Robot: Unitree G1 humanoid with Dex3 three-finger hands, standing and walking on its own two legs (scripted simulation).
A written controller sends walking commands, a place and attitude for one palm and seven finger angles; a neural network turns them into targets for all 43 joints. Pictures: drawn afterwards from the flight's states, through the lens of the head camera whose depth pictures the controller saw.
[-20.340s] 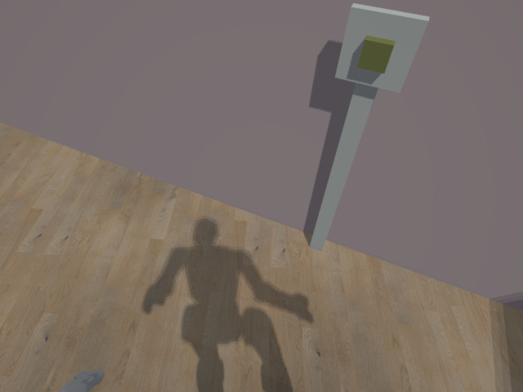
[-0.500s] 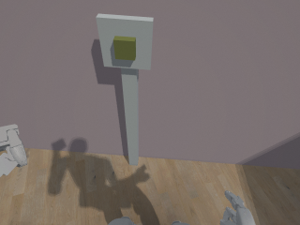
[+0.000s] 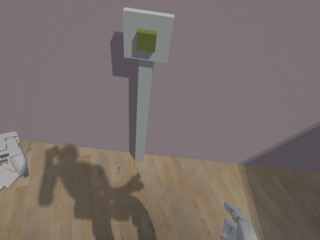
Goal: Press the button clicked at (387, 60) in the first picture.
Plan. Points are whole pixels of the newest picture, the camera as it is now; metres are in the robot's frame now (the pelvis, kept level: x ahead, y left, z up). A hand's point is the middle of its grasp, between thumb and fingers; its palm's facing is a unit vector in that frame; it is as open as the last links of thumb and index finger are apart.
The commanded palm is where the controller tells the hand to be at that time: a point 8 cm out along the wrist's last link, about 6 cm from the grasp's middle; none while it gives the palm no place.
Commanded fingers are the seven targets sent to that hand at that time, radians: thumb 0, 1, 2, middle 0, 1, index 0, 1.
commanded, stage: stop stepping back and stand still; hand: left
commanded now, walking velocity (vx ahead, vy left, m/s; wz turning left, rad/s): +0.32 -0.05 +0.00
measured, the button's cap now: (146, 40) +0.72 +0.12 +0.15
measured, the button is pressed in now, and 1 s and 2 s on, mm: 0 0 0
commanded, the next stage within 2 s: let the arm hang, fingers relaxed in 0.78 s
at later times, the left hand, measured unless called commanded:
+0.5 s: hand (40, 188) +0.16 +0.22 +0.16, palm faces +0.35 -0.87 -0.35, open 3.1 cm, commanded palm +0.10 +0.26 +0.18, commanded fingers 0.00 0.90 0.90 -1.30 -1.50 -1.30 -1.50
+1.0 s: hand (67, 208) +0.18 +0.23 -0.01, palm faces +0.07 -0.89 -0.44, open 3.0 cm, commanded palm none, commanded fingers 0.00 0.90 0.90 -1.04 -1.22 -1.04 -1.22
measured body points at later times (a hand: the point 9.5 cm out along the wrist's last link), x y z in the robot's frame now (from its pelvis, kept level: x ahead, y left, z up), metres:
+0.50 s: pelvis -0.05 -0.01 -0.01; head -0.07 +0.02 +0.44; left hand +0.14 +0.27 +0.18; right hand +0.07 -0.29 -0.08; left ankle +0.01 +0.07 -0.74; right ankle -0.12 -0.12 -0.73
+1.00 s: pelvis -0.06 +0.00 -0.01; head -0.04 -0.01 +0.44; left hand +0.17 +0.27 +0.02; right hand +0.08 -0.27 -0.11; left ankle -0.02 +0.09 -0.74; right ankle -0.07 -0.12 -0.72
